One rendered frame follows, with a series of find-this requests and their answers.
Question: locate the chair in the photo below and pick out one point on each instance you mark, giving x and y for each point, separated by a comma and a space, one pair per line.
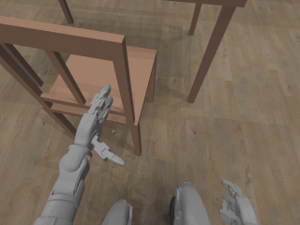
96, 59

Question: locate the robot left hand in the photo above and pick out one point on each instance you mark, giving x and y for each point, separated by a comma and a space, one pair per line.
91, 124

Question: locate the robot right hand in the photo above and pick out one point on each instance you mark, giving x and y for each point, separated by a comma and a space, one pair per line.
242, 211

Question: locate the robot left forearm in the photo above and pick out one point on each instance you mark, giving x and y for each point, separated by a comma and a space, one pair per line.
66, 195

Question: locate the robot right shin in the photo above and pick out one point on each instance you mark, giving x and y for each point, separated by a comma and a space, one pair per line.
178, 215

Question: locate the robot left thigh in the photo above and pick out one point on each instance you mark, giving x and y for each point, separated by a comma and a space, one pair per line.
121, 213

